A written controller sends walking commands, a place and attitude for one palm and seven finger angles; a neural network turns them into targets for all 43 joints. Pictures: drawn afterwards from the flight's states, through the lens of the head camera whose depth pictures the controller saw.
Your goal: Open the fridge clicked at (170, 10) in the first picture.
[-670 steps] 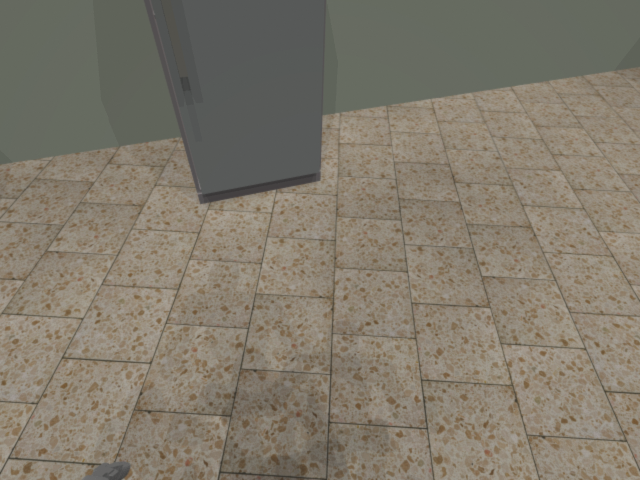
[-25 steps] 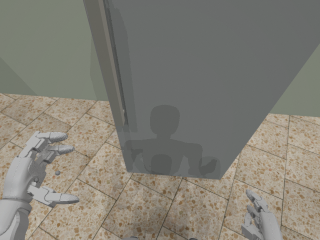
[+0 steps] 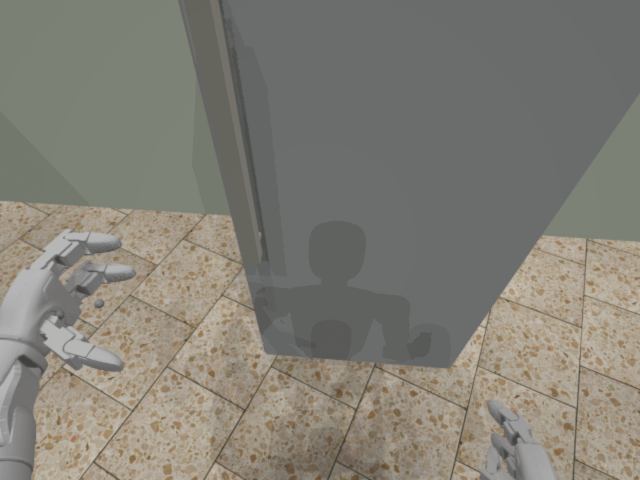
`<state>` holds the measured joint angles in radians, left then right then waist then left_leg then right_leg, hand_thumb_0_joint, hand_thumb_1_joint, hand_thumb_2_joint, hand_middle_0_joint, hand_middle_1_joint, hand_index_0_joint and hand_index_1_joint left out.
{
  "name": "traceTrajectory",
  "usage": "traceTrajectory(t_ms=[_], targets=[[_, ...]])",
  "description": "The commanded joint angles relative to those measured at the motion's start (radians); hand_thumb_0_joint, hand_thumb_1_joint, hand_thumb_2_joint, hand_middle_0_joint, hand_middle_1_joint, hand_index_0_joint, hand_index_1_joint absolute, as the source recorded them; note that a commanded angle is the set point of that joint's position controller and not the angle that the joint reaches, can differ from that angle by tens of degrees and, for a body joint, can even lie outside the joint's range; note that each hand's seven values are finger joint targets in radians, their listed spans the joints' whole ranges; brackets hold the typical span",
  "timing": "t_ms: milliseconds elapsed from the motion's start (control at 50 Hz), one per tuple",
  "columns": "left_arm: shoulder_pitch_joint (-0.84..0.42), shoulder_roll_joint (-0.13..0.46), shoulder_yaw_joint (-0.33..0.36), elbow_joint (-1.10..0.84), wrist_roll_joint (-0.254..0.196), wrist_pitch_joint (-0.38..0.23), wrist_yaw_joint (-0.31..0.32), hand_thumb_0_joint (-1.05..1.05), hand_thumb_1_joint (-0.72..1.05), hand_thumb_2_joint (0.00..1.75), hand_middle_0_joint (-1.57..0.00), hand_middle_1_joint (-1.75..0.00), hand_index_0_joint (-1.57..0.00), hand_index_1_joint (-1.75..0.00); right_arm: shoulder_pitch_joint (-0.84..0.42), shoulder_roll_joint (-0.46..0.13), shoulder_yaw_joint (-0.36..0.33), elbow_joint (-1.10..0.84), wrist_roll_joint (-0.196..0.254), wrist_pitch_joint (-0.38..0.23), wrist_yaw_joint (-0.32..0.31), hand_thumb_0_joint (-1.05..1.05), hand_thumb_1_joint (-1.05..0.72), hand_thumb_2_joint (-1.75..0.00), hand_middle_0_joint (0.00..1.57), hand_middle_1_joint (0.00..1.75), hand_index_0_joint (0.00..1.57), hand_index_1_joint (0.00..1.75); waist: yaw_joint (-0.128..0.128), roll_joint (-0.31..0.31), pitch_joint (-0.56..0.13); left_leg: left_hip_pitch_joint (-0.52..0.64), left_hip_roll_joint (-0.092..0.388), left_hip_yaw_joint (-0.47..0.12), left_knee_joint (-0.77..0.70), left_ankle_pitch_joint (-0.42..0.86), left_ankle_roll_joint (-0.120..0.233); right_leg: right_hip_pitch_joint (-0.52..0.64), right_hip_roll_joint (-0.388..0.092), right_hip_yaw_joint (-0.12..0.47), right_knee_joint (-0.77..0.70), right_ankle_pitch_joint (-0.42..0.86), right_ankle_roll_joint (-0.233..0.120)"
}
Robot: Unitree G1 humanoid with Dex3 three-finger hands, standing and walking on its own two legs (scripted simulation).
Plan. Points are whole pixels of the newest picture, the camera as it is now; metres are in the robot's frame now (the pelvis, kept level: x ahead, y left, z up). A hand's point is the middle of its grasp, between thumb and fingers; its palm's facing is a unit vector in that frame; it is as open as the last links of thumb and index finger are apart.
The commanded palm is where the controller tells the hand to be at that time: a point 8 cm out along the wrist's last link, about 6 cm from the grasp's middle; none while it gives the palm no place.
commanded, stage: raise the hand to about handle height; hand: left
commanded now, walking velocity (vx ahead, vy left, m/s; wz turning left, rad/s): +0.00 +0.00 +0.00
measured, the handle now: (238, 154) +0.52 +0.16 +0.12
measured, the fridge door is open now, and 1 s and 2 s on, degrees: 0 0 0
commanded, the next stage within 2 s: move the hooked fingers beside the handle in 0.38 s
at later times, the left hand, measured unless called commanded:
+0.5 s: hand (102, 311) +0.27 +0.27 +0.09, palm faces +0.05 -1.00 -0.04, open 14.0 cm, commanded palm +0.24 +0.31 +0.09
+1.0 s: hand (142, 269) +0.33 +0.25 +0.09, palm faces +0.01 -1.00 -0.03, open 14.0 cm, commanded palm +0.30 +0.30 +0.09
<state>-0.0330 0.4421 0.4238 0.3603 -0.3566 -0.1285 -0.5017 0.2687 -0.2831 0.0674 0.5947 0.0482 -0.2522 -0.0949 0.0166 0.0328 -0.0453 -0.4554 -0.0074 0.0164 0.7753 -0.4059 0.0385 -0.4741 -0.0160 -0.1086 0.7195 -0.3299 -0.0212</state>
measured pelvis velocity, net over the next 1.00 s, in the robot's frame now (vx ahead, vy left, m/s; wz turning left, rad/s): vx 0.00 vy -0.01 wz -0.01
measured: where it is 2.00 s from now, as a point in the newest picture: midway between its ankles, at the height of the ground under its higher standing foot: outside the picture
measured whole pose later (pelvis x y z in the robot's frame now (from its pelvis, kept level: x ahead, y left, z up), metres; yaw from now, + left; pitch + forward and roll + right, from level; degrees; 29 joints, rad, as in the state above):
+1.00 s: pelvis +0.00 -0.01 +0.00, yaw -1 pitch +7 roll -1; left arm -0.23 0.43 0.41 0.55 -0.31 -0.19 -0.46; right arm 0.30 -0.29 0.06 0.60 0.04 -0.22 -0.09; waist -0.01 0.02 -0.05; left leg -0.50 0.00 0.02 0.77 -0.39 0.02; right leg -0.53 -0.01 -0.10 0.73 -0.32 -0.04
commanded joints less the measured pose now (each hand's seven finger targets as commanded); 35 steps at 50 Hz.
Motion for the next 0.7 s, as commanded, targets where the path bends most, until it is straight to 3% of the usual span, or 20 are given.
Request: traceTrajectory(t_ms=[0,80,140,220,360,460,500,560,600,620,660,680], targets=[[-0.158,0.224,0.096,-0.263,-0.034,-0.085,-0.006,0.0,-0.5,0.3,-0.3,-1.2,-0.3,-1.2,-0.067,-0.138,-0.073,-0.167,-0.003,-0.065,0.006,0.0,-0.9,-0.9,0.2,0.3,0.2,0.3,0.02,0.037,-0.251,0.082,0.012,-0.071,-0.136,0.303,-0.027,0.15,0.018,0.055,-0.076,0.215,-0.021],[-0.148,0.258,0.143,-0.291,-0.028,-0.134,0.042,0.0,-0.5,0.3,-0.3,-1.2,-0.3,-1.2,-0.057,-0.14,-0.076,-0.157,-0.013,-0.066,0.012,0.0,-0.9,-0.9,0.2,0.3,0.2,0.3,0.025,0.045,-0.231,0.076,0.016,-0.067,-0.135,0.318,-0.033,0.142,0.022,0.054,-0.067,0.221,-0.023],[-0.158,0.229,0.122,-0.254,-0.017,-0.134,0.051,0.0,-0.5,0.3,-0.3,-1.2,-0.3,-1.2,-0.057,-0.136,-0.075,-0.148,-0.007,-0.06,0.01,0.0,-0.9,-0.9,0.2,0.3,0.2,0.3,0.013,0.067,-0.187,0.066,0.015,-0.065,-0.15,0.273,-0.034,0.115,0.017,0.052,-0.074,0.186,-0.021],[-0.181,0.21,0.083,-0.266,-0.008,-0.116,0.032,0.0,-0.5,0.3,-0.3,-1.2,-0.3,-1.2,-0.059,-0.136,-0.076,-0.151,-0.003,-0.059,0.002,0.0,-0.9,-0.9,0.2,0.3,0.2,0.3,0.005,0.099,-0.204,0.085,0.015,-0.062,-0.152,0.259,-0.03,0.118,0.015,0.058,-0.085,0.177,-0.02],[-0.174,0.216,0.099,-0.24,-0.024,-0.109,0.017,0.0,-0.5,0.3,-0.3,-1.2,-0.3,-1.2,-0.065,-0.138,-0.073,-0.15,-0.003,-0.064,-0.005,0.0,-0.9,-0.9,0.2,0.3,0.2,0.3,0.007,0.023,-0.188,0.057,0.013,-0.069,-0.148,0.24,-0.025,0.121,0.017,0.057,-0.089,0.175,-0.017],[-0.178,0.211,0.094,-0.244,-0.021,-0.113,0.018,0.0,-0.5,0.3,-0.3,-1.2,-0.3,-1.2,-0.067,-0.134,-0.072,-0.152,-0.004,-0.065,-0.004,0.0,-0.9,-0.9,0.2,0.3,0.2,0.3,0.011,0.053,-0.208,0.067,0.012,-0.066,-0.146,0.249,-0.029,0.125,0.013,0.058,-0.083,0.181,-0.017],[-0.227,0.189,0.06,-0.252,-0.018,-0.114,0.018,0.0,-0.5,0.3,-0.3,-1.2,-0.3,-1.2,-0.067,-0.133,-0.07,-0.145,-0.003,-0.064,-0.005,0.0,-0.9,-0.9,0.2,0.3,0.2,0.3,-0.006,0.062,-0.201,0.072,0.011,-0.059,-0.14,0.239,-0.025,0.111,0.014,0.063,-0.087,0.178,-0.016],[-0.303,0.188,0.043,-0.206,-0.01,-0.114,0.023,0.0,-0.5,0.3,-0.3,-1.2,-0.3,-1.2,-0.062,-0.137,-0.069,-0.132,0.001,-0.06,-0.015,0.0,-0.9,-0.9,0.2,0.3,0.2,0.3,-0.024,0.028,-0.159,0.048,0.012,-0.068,-0.144,0.176,-0.024,0.074,0.014,0.062,-0.095,0.117,-0.013],[-0.334,0.195,0.042,-0.194,-0.007,-0.116,0.024,0.0,-0.5,0.3,-0.3,-1.2,-0.3,-1.2,-0.059,-0.139,-0.07,-0.131,-0.001,-0.06,-0.019,0.0,-0.9,-0.9,0.2,0.3,0.2,0.3,-0.024,0.015,-0.186,0.046,0.01,-0.062,-0.137,0.165,-0.018,0.086,0.011,0.073,-0.099,0.107,-0.012],[-0.358,0.226,0.063,-0.177,-0.001,-0.117,0.028,0.0,-0.5,0.3,-0.3,-1.2,-0.3,-1.2,-0.056,-0.141,-0.07,-0.125,-0.001,-0.057,-0.022,0.0,-0.9,-0.9,0.2,0.3,0.2,0.3,-0.024,0.032,-0.188,0.045,0.01,-0.063,-0.138,0.166,-0.021,0.086,0.009,0.074,-0.097,0.106,-0.013],[-0.386,0.216,0.044,-0.156,0.011,-0.118,0.032,0.0,-0.5,0.3,-0.3,-1.2,-0.3,-1.2,-0.055,-0.138,-0.066,-0.125,-0.001,-0.053,-0.023,0.0,-0.9,-0.9,0.2,0.3,0.2,0.3,-0.023,0.048,-0.205,0.047,0.009,-0.065,-0.14,0.167,-0.022,0.084,0.007,0.073,-0.092,0.105,-0.014],[-0.398,0.248,0.068,-0.136,0.016,-0.118,0.038,0.0,-0.5,0.3,-0.3,-1.2,-0.3,-1.2,-0.049,-0.142,-0.068,-0.12,-0.003,-0.048,-0.024,0.0,-0.9,-0.9,0.2,0.3,0.2,0.3,-0.023,0.032,-0.205,0.037,0.011,-0.062,-0.132,0.176,-0.02,0.091,0.008,0.077,-0.092,0.112,-0.016]])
